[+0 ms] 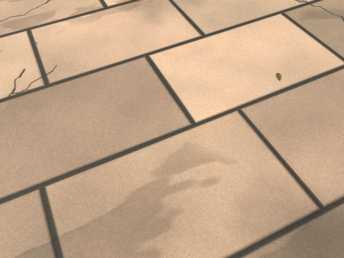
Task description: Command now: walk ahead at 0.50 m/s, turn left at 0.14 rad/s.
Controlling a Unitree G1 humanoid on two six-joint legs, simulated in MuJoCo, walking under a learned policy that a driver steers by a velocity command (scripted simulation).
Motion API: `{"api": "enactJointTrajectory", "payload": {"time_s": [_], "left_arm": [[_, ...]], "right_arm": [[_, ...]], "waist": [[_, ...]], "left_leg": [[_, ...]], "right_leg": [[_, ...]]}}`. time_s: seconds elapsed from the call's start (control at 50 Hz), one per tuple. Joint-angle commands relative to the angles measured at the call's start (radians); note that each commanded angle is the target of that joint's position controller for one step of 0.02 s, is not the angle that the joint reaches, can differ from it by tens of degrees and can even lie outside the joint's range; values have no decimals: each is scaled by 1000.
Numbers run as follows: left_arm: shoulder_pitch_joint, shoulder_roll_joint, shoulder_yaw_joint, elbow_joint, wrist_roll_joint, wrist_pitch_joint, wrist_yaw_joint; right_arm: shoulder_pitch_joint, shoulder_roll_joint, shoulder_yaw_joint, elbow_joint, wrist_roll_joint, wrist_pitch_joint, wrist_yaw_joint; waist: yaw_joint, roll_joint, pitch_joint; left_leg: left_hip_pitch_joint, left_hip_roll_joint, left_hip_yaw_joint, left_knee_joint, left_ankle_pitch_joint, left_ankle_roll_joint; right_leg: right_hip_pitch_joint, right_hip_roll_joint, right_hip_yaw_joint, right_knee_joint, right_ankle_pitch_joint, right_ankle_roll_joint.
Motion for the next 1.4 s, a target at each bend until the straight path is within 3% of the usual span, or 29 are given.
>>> {"api": "enactJointTrajectory", "payload": {"time_s": [0.02, 0.12, 0.18, 0.2, 0.22, 0.24, 0.26, 0.28, 0.32, 0.38, 0.48, 0.58, 0.64, 0.66, 0.68, 0.7, 0.72, 0.74, 0.78, 0.98, 1.04, 1.1, 1.12, 1.14, 1.16, 1.18, 1.24, 1.3, 1.4], "left_arm": [[28, 169, 46, -18, -1, -15, 5], [33, 187, 55, 19, -4, 11, 18], [-7, 201, 53, -1, 1, 31, 40], [67, 141, 30, -42, 16, 16, 41], [103, 69, -1, -40, 27, -13, 24], [27, 159, 20, -54, -9, -42, 4], [-65, 168, 18, -89, -35, -59, -4], [-112, 159, 15, -102, -20, -68, -1], [-105, 159, 25, -108, 12, -57, 7], [-79, 122, 17, -105, 19, -31, 13], [-266, 76, -3, -146, 13, -34, 10], [-321, 127, 19, -163, -7, -52, -5], [-154, 175, 50, -128, 0, -65, 3], [-12, 229, 65, -117, 15, -65, 13], [62, 306, 85, -77, 22, -48, 8], [42, 214, 69, -88, 0, -43, 3], [5, 155, 53, -96, -2, -38, 7], [-40, 137, 43, -98, 8, -34, 7], [-82, 102, 30, -82, 16, -31, 10], [-77, 174, 49, 14, -6, -17, 18], [-52, 200, 54, 48, -26, -7, 19], [-61, 192, 50, 63, -35, 0, 22], [-31, 148, 31, 47, -2, -5, 22], [103, 56, -11, 45, 28, -8, 5], [123, 122, 1, 92, 5, 4, -5], [32, 164, 13, 69, -23, 17, -7], [-41, 140, 14, 66, -5, 61, 24], [4, 95, 5, 95, 4, 87, 43], [-47, 76, 2, 103, 20, 92, 38]], "right_arm": [[-114, -54, -5, -86, 13, -14, 16], [-131, -70, -11, -126, 9, -17, 48], [154, -168, -65, -70, 2, -7, 34], [289, -274, -95, -64, -7, -1, 21], [310, -255, -90, -59, 16, -3, 23], [307, -181, -67, -58, 16, 1, 18], [258, -159, -62, -71, 9, 4, 12], [199, -147, -58, -82, 4, 6, 8], [134, -127, -48, -110, -13, 7, 1], [117, -137, -53, -114, -4, 8, -11], [186, -172, -68, -86, 12, 21, -33], [243, -162, -69, -65, 18, 38, -40], [220, -113, -55, -81, 9, 41, -36], [232, -47, -32, -99, -7, 37, -32], [364, -5, -15, -133, 22, 26, -31], [349, -112, -34, -106, 33, 27, -36], [243, -163, -50, -115, 24, 33, -36], [193, -152, -52, -124, 13, 38, -37], [162, -122, -55, -143, 10, 42, -27], [7, -13, -20, -194, -5, 35, 7], [-28, -40, -30, -212, -5, 31, 22], [133, -117, -67, -164, -23, 30, 10], [215, -191, -82, -156, -36, 36, -7], [191, -208, -62, -175, -61, 43, -18], [200, -119, -41, -168, -39, 47, -10], [144, -94, -33, -165, -24, 49, -1], [8, -85, -28, -145, -21, 52, -1], [-43, -88, -35, -131, -39, 55, -8], [-60, -55, -22, -82, -28, 66, -21]], "waist": [[31, -93, 42], [10, -106, 25], [-148, -116, -173], [-156, 42, -318], [-134, 197, -431], [-174, 105, -380], [-171, 48, -249], [-136, -44, -144], [-70, -28, -73], [-38, -12, -54], [-111, 17, -36], [-113, 51, -46], [-14, 59, -122], [40, -61, -254], [-20, -386, -349], [5, -282, -277], [33, -188, -157], [19, -128, -96], [-15, -153, -29], [-10, -126, -24], [-17, -140, -44], [-119, -108, -138], [-138, -4, -239], [-63, 214, -387], [-97, 119, -513], [-101, 75, -378], [-33, 19, -176], [-6, 68, -170], [-7, 66, -130]], "left_leg": [[43, -29, 17, -89, 76, 27], [21, -89, 42, -149, -134, 100], [463, -176, 91, -169, -145, 176], [872, 55, -282, -147, -133, 318], [1093, 221, -757, -310, -272, 465], [1090, 192, -713, -357, -409, 409], [963, 158, -580, -373, -406, 364], [800, 121, -487, -397, -319, 339], [595, 75, -407, -441, -128, 338], [459, 31, -304, -472, -29, 336], [363, -50, -221, -456, -115, 257], [497, -3, -363, -344, -224, 219], [471, -54, -358, -151, -188, 161], [358, -121, -266, 125, -334, 123], [18, -236, -132, 429, -700, 66], [-102, -147, -147, 561, -658, 51], [-126, -117, -132, 593, -562, 44], [-96, -87, -106, 579, -491, 36], [-41, -41, -97, 511, -416, 31], [146, -79, 29, 6, -84, 15], [206, -102, 27, -104, -99, 54], [484, -153, 54, -257, 20, 124], [718, -7, -88, -198, 455, 176], [996, 283, -437, -144, 828, 391], [956, 283, -469, -169, 687, 424], [865, 215, -364, -206, 559, 379], [514, 117, -237, -321, 243, 282], [369, 76, -170, -378, 87, 275], [270, 29, -150, -410, -445, 203]], "right_leg": [[-35, -288, 66, -93, 250, -123], [160, -347, 20, 40, 567, -82], [60, -281, -69, 458, 937, -10], [-308, -194, -96, 832, 582, 56], [-607, 0, 18, 1104, -303, 105], [-726, -67, 144, 1171, -299, 84], [-765, -115, 129, 1132, -228, 69], [-749, -151, 110, 1029, -172, 65], [-632, -185, 103, 913, -122, 84], [-574, -188, 68, 760, -88, 131], [-452, -120, 46, 398, 273, 161], [-400, -97, 98, 256, 225, 129], [-134, -141, 100, 195, 154, 52], [107, -316, 267, 202, 79, -13], [369, -525, 727, 115, -141, -180], [322, -528, 795, 70, -354, -171], [216, -478, 626, 61, -311, -124], [110, -431, 492, 48, -165, -98], [-19, -364, 320, 3, 17, -79], [-97, -303, -55, -9, 610, -82], [-24, -333, -42, 58, 627, -63], [-40, -278, -80, 317, 688, 2], [-192, -220, -113, 536, 403, 55], [-474, -100, -62, 877, -442, 128], [-447, -137, 104, 953, -505, 135], [-510, -163, 88, 959, -469, 141], [-433, -203, 63, 786, -331, 160], [-272, -174, 27, 622, -231, 169], [-104, -150, 5, 345, 32, 121]]}}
